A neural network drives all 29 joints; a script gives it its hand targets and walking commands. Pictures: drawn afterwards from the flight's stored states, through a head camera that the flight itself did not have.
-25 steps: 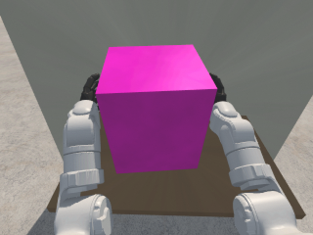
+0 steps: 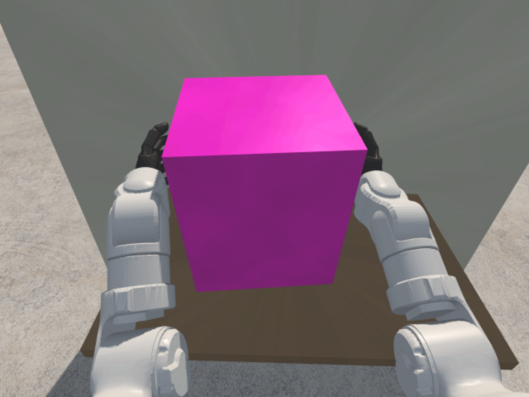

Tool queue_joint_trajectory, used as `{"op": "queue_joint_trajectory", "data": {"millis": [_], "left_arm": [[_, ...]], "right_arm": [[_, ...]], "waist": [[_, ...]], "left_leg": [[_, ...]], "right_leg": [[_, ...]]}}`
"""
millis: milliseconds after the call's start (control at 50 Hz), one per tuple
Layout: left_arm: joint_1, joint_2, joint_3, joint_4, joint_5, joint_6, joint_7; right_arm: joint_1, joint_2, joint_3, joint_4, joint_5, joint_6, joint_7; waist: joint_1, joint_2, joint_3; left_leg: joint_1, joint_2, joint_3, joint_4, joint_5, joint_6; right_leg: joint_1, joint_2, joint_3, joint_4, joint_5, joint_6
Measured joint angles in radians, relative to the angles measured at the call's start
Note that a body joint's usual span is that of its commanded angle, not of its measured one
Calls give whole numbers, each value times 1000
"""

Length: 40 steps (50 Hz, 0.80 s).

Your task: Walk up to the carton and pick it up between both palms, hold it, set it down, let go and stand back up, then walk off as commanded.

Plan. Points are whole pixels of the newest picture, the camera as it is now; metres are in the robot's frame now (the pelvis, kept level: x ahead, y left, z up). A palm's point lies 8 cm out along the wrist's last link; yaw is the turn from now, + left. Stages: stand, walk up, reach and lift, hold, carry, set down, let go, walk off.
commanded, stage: hold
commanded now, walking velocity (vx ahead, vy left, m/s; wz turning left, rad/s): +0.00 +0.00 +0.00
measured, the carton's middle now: (260, 184) +0.39 +0.00 +0.19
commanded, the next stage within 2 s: none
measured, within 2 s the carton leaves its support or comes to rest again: neither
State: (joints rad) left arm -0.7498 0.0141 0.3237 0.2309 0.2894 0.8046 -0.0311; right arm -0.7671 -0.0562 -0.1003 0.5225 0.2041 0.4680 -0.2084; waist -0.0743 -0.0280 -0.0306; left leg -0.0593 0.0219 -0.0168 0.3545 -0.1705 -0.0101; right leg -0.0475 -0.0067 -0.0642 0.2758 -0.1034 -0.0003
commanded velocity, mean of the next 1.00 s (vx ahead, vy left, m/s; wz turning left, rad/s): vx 0.00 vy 0.00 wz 0.00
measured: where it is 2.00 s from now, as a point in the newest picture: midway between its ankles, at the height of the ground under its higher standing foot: outside the picture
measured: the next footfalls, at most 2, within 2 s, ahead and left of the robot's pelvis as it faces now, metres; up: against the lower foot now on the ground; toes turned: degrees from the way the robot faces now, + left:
none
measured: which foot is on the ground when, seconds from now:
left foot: down 0.00-1.00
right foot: down 0.00-1.00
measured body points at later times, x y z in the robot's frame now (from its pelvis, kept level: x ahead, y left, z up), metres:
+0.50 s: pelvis +0.00 +0.00 +0.00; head -0.06 +0.02 +0.45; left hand +0.38 +0.16 +0.23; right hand +0.38 -0.15 +0.22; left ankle +0.02 +0.12 -0.75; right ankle +0.04 -0.12 -0.75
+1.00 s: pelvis +0.00 +0.00 +0.00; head -0.06 +0.02 +0.45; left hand +0.38 +0.16 +0.23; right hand +0.38 -0.15 +0.22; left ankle +0.02 +0.12 -0.75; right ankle +0.04 -0.12 -0.75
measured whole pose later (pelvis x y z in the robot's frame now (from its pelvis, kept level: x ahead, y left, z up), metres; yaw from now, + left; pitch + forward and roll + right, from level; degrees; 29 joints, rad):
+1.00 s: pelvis +0.00 +0.00 +0.00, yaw +0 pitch -7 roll -1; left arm -0.74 0.01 0.32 0.22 0.29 0.80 -0.03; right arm -0.76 -0.06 -0.09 0.50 0.20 0.47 -0.21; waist -0.08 -0.02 -0.03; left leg -0.05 0.02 -0.02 0.35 -0.17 -0.01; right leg -0.04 -0.01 -0.07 0.27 -0.10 0.00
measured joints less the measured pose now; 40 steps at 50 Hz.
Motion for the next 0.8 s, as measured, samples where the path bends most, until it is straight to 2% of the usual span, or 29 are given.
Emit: {"op": "queue_joint_trajectory", "data": {"millis": [360,800], "left_arm": [[30,-11,-9,-47,2,13,0],[7,-4,-2,-13,0,4,0]], "right_arm": [[27,-3,11,-45,13,14,-5],[9,0,1,-18,-2,7,0]], "waist": [[1,-2,5],[-1,2,0]], "left_leg": [[13,3,4,4,-8,0],[-2,0,1,0,2,0]], "right_leg": [[14,3,5,-2,-3,0],[-4,1,2,3,1,0]]}}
